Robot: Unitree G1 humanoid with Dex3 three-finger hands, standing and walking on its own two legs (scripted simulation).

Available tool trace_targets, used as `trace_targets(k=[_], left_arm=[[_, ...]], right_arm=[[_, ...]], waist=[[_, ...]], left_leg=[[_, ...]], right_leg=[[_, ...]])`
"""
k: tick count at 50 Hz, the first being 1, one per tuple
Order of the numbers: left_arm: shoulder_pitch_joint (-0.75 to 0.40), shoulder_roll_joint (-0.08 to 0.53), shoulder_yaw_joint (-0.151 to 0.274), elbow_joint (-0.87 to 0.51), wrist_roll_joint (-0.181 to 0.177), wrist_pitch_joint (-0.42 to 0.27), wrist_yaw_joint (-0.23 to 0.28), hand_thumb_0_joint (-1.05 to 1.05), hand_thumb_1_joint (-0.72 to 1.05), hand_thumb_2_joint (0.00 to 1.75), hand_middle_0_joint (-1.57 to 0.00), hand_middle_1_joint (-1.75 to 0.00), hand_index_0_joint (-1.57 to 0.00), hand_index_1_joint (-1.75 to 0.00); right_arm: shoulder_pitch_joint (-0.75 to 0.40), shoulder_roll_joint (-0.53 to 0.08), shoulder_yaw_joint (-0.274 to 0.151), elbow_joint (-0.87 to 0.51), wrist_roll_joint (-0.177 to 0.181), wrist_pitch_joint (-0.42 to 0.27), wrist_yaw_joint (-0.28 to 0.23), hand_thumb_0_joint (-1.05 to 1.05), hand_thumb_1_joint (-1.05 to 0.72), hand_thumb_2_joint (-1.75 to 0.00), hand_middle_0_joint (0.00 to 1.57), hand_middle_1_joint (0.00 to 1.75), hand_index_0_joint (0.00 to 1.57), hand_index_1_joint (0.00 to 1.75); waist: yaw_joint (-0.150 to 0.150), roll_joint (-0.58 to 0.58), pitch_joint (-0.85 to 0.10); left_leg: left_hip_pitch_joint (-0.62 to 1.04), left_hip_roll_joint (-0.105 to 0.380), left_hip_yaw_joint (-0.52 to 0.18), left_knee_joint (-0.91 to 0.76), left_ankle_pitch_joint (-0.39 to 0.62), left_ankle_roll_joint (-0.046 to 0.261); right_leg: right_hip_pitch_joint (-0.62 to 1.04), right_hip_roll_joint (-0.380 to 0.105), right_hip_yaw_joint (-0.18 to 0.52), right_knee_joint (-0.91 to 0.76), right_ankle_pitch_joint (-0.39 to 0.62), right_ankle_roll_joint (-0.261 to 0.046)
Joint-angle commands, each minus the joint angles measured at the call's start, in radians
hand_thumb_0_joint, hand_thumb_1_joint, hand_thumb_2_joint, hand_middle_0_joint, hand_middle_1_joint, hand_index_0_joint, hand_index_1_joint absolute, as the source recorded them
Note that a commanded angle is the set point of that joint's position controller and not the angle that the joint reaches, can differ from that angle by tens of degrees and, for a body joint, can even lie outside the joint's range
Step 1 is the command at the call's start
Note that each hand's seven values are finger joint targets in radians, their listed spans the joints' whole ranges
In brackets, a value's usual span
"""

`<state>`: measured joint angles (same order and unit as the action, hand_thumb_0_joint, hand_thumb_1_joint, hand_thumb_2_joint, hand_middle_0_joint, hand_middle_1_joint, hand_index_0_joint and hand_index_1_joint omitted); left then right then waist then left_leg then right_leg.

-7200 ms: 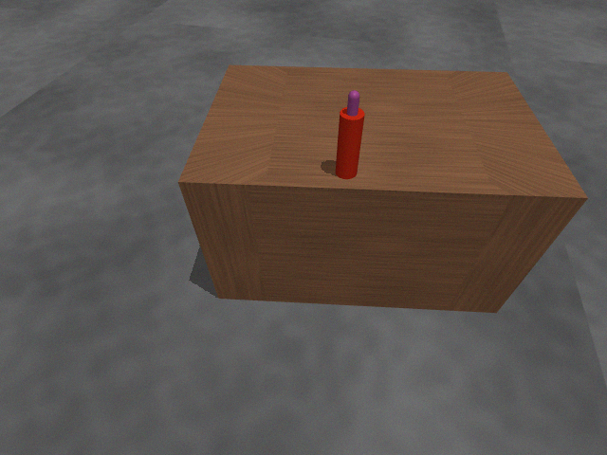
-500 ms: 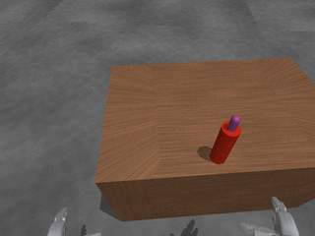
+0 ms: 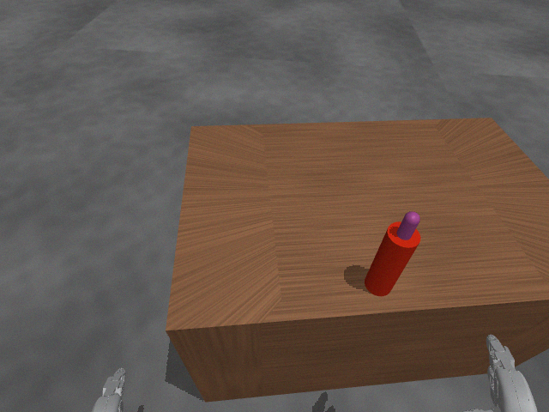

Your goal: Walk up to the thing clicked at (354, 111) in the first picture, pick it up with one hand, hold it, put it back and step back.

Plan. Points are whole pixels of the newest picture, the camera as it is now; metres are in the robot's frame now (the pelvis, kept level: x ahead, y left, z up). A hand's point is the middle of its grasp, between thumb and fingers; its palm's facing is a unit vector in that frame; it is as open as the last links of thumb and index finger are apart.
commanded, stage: rise first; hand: right
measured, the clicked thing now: (393, 253) +0.42 -0.22 -0.06
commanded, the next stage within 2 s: go down in 0.64 s
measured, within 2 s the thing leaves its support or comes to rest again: neither
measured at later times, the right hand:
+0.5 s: hand (475, 390) +0.17 -0.26 -0.02, palm faces +0.25 +0.90 -0.36, open 17.2 cm
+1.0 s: hand (489, 373) +0.18 -0.27 +0.00, palm faces +0.34 +0.89 -0.30, open 17.0 cm
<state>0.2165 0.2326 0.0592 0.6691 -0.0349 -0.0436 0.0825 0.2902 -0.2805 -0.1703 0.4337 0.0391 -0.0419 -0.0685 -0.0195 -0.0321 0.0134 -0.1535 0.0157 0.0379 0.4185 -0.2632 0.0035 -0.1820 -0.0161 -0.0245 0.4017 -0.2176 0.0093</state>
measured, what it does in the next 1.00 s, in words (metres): stands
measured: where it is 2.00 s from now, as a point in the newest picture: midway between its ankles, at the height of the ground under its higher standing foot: outside the picture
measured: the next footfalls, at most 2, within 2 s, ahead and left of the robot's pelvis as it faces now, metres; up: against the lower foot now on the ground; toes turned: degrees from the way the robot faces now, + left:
none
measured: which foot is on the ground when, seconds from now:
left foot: down 0.00-1.00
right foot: down 0.00-1.00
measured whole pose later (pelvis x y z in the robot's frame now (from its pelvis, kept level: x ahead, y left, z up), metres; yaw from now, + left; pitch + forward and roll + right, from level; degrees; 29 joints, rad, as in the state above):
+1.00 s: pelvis -0.01 +0.00 +0.00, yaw -1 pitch -1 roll +0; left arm 0.21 0.23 0.12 0.66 0.00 -0.08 0.06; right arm 0.32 -0.25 -0.28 0.25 0.06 -0.20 -0.01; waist -0.02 -0.02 0.02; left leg -0.17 0.02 0.05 0.45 -0.26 0.00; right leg -0.20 -0.01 -0.02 0.44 -0.22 0.00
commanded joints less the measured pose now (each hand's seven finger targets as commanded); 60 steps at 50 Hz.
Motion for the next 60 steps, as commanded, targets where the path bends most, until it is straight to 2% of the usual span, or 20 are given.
trace_targets(k=[1, 24, 25, 26, 27, 28, 31, 32, 33, 34, 35, 36, 39, 40, 41, 42, 43, 46, 57, 60], left_arm=[[-0.124, 0.158, 0.06, -0.211, 0.004, -0.054, 0.013, 0.0, -0.52, 0.06, -0.06, -0.07, -0.07, -0.07], [-0.079, 0.165, 0.105, -0.175, 0.014, -0.069, 0.007, 0.0, -0.5, 0.01, -0.07, -0.07, -0.08, -0.05], [-0.114, 0.125, 0.062, -0.221, 0.038, -0.077, -0.008, 0.0, -0.55, 0.09, -0.06, -0.07, -0.06, -0.08], [-0.025, 0.162, 0.121, -0.122, 0.01, -0.066, 0.007, 0.0, -0.5, 0.01, -0.07, -0.07, -0.08, -0.05], [-0.077, 0.094, 0.044, -0.165, 0.036, -0.07, -0.015, 0.0, -0.55, 0.09, -0.06, -0.07, -0.05, -0.08], [-0.038, 0.119, 0.083, -0.1, 0.007, -0.065, -0.003, 0.0, -0.5, 0.01, -0.07, -0.07, -0.08, -0.05], [-0.122, 0.133, 0.074, -0.145, 0.041, -0.067, -0.02, 0.0, -0.56, 0.09, -0.06, -0.07, -0.05, -0.08], [-0.051, 0.147, 0.113, -0.094, 0.009, -0.063, -0.005, 0.0, -0.5, 0.01, -0.07, -0.06, -0.08, -0.05], [-0.123, 0.141, 0.084, -0.15, 0.043, -0.071, -0.02, 0.0, -0.56, 0.09, -0.06, -0.07, -0.06, -0.07], [-0.04, 0.178, 0.139, -0.086, 0.011, -0.067, 0.0, 0.0, -0.5, 0.01, -0.07, -0.06, -0.08, -0.05], [-0.13, 0.156, 0.092, -0.197, 0.045, -0.08, -0.017, 0.0, -0.56, 0.09, -0.06, -0.06, -0.05, -0.07], [-0.019, 0.166, 0.132, -0.09, 0.013, -0.072, -0.002, 0.0, -0.5, 0.01, -0.07, -0.06, -0.08, -0.05], [-0.135, 0.078, 0.029, -0.198, 0.042, -0.086, -0.027, 0.0, -0.57, 0.09, -0.06, -0.07, -0.06, -0.08], [-0.031, 0.111, 0.087, -0.08, 0.011, -0.073, -0.007, 0.0, -0.51, 0.01, -0.07, -0.06, -0.08, -0.05], [-0.155, 0.113, 0.057, -0.226, 0.043, -0.086, -0.024, 0.0, -0.57, 0.09, -0.07, -0.07, -0.05, -0.08], [-0.034, 0.108, 0.074, -0.114, 0.012, -0.076, -0.007, 0.0, -0.51, 0.01, -0.07, -0.06, -0.08, -0.05], [-0.147, 0.118, 0.054, -0.226, 0.043, -0.084, -0.024, 0.0, -0.53, 0.04, -0.06, -0.06, -0.06, -0.05], [-0.092, 0.196, 0.143, -0.142, 0.044, -0.083, -0.005, 0.0, -0.53, 0.04, -0.06, -0.06, -0.06, -0.05], [-0.109, 0.056, -0.004, -0.056, 0.017, -0.103, 0.009, 0.0, -0.53, 0.03, -0.06, -0.06, -0.06, -0.05], [-0.143, 0.135, 0.033, -0.082, 0.017, -0.115, 0.03, 0.0, -0.54, 0.03, -0.06, -0.06, -0.07, -0.05]], right_arm=[[-0.07, -0.211, -0.088, -0.229, 0.008, -0.061, -0.014, 0.0, 0.52, -0.06, 0.05, 0.06, 0.05, 0.06], [0.038, -0.19, -0.102, -0.405, 0.005, -0.117, -0.002, 0.0, 0.42, -0.11, 0.03, 0.07, 0.04, 0.07], [0.009, -0.093, -0.063, -0.555, 0.011, -0.138, 0.012, 0.0, 0.43, -0.08, 0.05, 0.06, 0.05, 0.06], [0.084, -0.235, -0.158, -0.308, 0.003, -0.112, -0.004, 0.0, 0.4, -0.11, 0.03, 0.06, 0.04, 0.07], [0.042, -0.086, -0.062, -0.515, 0.007, -0.134, 0.017, 0.0, 0.45, -0.08, 0.05, 0.06, 0.05, 0.06], [0.073, -0.229, -0.154, -0.314, 0.004, -0.117, 0.001, 0.0, 0.4, -0.11, 0.03, 0.06, 0.04, 0.06], [-0.008, -0.119, -0.114, -0.544, 0.022, -0.154, 0.023, 0.0, 0.45, -0.08, 0.05, 0.06, 0.05, 0.06], [0.059, -0.249, -0.181, -0.298, 0.007, -0.128, 0.007, 0.0, 0.4, -0.11, 0.03, 0.07, 0.04, 0.07], [-0.042, -0.126, -0.129, -0.585, 0.027, -0.17, 0.026, 0.0, 0.44, -0.08, 0.05, 0.06, 0.05, 0.06], [0.074, -0.243, -0.185, -0.275, 0.008, -0.132, 0.01, 0.0, 0.41, -0.11, 0.03, 0.07, 0.04, 0.07], [-0.048, -0.113, -0.124, -0.604, 0.031, -0.177, 0.031, 0.0, 0.46, -0.07, 0.05, 0.06, 0.05, 0.06], [0.072, -0.241, -0.187, -0.287, 0.009, -0.139, 0.011, 0.0, 0.41, -0.11, 0.03, 0.07, 0.04, 0.07], [-0.055, -0.09, -0.114, -0.581, 0.032, -0.19, 0.03, 0.0, 0.44, -0.08, 0.05, 0.06, 0.05, 0.06], [0.072, -0.217, -0.172, -0.265, 0.008, -0.15, 0.012, 0.0, 0.41, -0.12, 0.02, 0.07, 0.03, 0.07], [-0.061, -0.102, -0.128, -0.58, 0.032, -0.195, 0.027, 0.0, 0.42, -0.08, 0.05, 0.06, 0.06, 0.06], [0.068, -0.208, -0.161, -0.259, 0.007, -0.157, 0.015, 0.0, 0.37, -0.12, 0.03, 0.07, 0.04, 0.07], [-0.049, -0.111, -0.142, -0.564, 0.033, -0.201, 0.027, 0.0, 0.45, -0.09, 0.03, 0.06, 0.04, 0.06], [-0.038, -0.192, -0.221, -0.369, 0.027, -0.212, 0.029, 0.0, 0.47, -0.09, 0.03, 0.06, 0.04, 0.06], [-0.423, -0.345, -0.33, -0.095, 0.148, -0.326, 0.244, 0.0, 0.48, -0.07, 0.04, 0.06, 0.05, 0.06], [-0.517, -0.41, -0.362, -0.003, 0.184, -0.33, 0.336, 0.0, 0.48, -0.07, 0.04, 0.06, 0.05, 0.06]], waist=[[-0.005, 0.063, -0.127], [-0.013, 0.029, -0.09], [-0.005, 0.014, -0.15], [-0.015, 0.064, -0.065], [-0.007, 0.007, -0.099], [-0.022, 0.035, -0.046], [-0.013, 0.003, -0.091], [-0.009, 0.025, -0.015], [-0.007, -0.013, -0.107], [-0.002, 0.039, -0.017], [0.0, -0.01, -0.13], [0.001, 0.039, -0.033], [-0.02, -0.005, -0.124], [-0.012, 0.05, -0.025], [-0.014, 0.011, -0.154], [-0.004, 0.068, -0.039], [-0.014, 0.023, -0.148], [0.023, 0.047, -0.087], [0.029, -0.023, -0.122], [0.044, -0.027, -0.205]], left_leg=[[0.025, -0.002, 0.011, -0.06, 0.299, -0.014], [0.027, -0.011, 0.024, -0.075, 0.21, 0.001], [0.014, -0.014, 0.016, -0.057, 0.22, -0.003], [0.019, -0.008, 0.024, -0.078, 0.213, -0.004], [-0.008, -0.013, 0.015, -0.06, 0.218, -0.004], [0.011, -0.01, 0.022, -0.075, 0.211, -0.002], [-0.021, -0.015, 0.014, -0.056, 0.177, -0.003], [-0.013, -0.007, 0.016, -0.082, 0.156, -0.003], [-0.031, -0.012, 0.008, -0.055, 0.166, -0.003], [-0.024, -0.011, 0.02, -0.079, 0.143, 0.0], [-0.024, -0.015, 0.011, -0.053, 0.173, -0.002], [-0.015, -0.014, 0.026, -0.07, 0.169, 0.002], [-0.011, -0.013, 0.011, -0.053, 0.174, -0.003], [-0.009, -0.01, 0.023, -0.071, 0.17, 0.0], [-0.011, -0.008, 0.007, -0.051, 0.189, -0.005], [-0.01, -0.005, 0.016, -0.072, 0.189, -0.005], [-0.012, -0.007, 0.006, -0.05, 0.193, -0.006], [-0.045, -0.015, 0.009, -0.045, 0.178, -0.008], [-0.137, 0.014, -0.051, 0.037, 0.131, -0.016], [-0.185, 0.013, -0.054, 0.104, 0.121, -0.018]], right_leg=[[0.087, 0.015, -0.017, -0.031, 0.259, -0.033], [0.096, 0.01, -0.011, -0.06, 0.198, -0.027], [0.096, 0.014, 0.001, -0.035, 0.198, -0.027], [0.076, 0.014, -0.013, -0.051, 0.197, -0.034], [0.074, 0.014, 0.0, -0.038, 0.191, -0.029], [0.072, 0.01, -0.012, -0.055, 0.201, -0.03], [0.044, 0.012, 0.003, -0.037, 0.153, -0.028], [0.046, 0.017, -0.015, -0.058, 0.141, -0.03], [0.062, 0.014, -0.001, -0.035, 0.139, -0.027], [0.055, 0.014, -0.013, -0.062, 0.132, -0.031], [0.074, 0.011, 0.002, -0.035, 0.145, -0.027], [0.07, 0.01, -0.007, -0.057, 0.161, -0.028], [0.061, 0.014, 0.002, -0.028, 0.153, -0.027], [0.05, 0.013, -0.01, -0.049, 0.163, -0.03], [0.071, 0.016, 0.001, -0.022, 0.168, -0.027], [0.059, 0.017, -0.016, -0.04, 0.177, -0.033], [0.064, 0.018, 0.0, -0.02, 0.17, -0.027], [0.059, 0.016, 0.007, -0.018, 0.15, -0.03], [-0.085, 0.026, 0.017, 0.11, 0.083, -0.035], [-0.124, 0.016, 0.029, 0.163, 0.073, -0.034]])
